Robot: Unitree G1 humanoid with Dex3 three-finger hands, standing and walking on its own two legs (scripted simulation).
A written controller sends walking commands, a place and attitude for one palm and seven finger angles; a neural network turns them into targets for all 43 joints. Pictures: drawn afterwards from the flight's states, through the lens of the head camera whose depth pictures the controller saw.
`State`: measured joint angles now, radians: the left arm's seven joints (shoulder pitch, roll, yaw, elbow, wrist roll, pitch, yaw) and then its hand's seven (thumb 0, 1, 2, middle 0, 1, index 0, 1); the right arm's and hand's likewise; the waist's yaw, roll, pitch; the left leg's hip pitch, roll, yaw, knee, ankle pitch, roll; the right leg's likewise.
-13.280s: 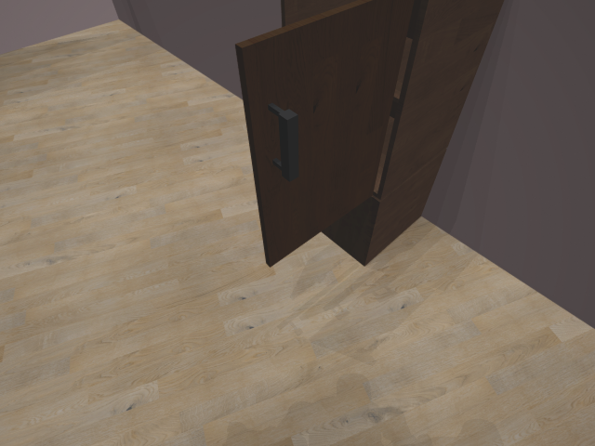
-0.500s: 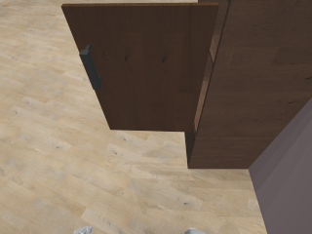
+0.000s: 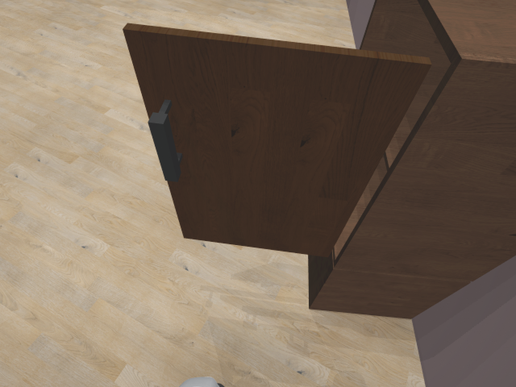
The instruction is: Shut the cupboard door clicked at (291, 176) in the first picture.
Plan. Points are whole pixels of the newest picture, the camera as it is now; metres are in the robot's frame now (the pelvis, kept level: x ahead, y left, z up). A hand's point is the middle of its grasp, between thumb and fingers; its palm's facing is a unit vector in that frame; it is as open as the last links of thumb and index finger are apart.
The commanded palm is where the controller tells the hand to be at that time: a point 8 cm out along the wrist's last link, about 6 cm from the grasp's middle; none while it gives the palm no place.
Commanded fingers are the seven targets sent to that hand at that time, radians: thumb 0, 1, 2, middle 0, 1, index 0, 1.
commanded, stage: come to a stop and stand still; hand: left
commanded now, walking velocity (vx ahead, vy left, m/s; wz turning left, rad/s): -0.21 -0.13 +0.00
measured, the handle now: (169, 142) +0.47 +0.21 +0.07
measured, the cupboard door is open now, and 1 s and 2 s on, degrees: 88 88 88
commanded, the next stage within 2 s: look again from close up in 0.88 s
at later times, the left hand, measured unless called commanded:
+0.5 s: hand out of the picture +0.00 +0.15 -0.17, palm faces +0.05 -0.98 -0.19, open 7.3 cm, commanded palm none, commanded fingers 0.00 0.90 0.90 -0.20 -0.30 -0.20 -0.30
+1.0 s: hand out of the picture -0.01 +0.15 -0.17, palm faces +0.02 -0.98 -0.18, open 7.4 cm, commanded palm none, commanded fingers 0.00 0.90 0.90 -0.20 -0.30 -0.20 -0.30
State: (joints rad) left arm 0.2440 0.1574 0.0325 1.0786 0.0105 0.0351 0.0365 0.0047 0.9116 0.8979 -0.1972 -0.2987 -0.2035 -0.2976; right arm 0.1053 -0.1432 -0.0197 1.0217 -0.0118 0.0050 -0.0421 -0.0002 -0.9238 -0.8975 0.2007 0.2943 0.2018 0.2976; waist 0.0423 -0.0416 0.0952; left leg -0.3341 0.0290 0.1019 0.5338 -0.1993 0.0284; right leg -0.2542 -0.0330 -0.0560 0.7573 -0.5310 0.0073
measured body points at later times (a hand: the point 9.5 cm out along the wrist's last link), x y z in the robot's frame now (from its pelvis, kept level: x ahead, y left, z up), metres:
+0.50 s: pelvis -0.02 -0.03 +0.00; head +0.01 -0.03 +0.45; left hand +0.00 +0.20 -0.15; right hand +0.00 -0.29 -0.15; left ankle -0.04 +0.08 -0.73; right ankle -0.06 -0.16 -0.73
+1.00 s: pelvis -0.01 -0.02 +0.01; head +0.01 -0.01 +0.46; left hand -0.01 +0.20 -0.16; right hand -0.01 -0.25 -0.15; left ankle -0.04 +0.08 -0.73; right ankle -0.06 -0.16 -0.73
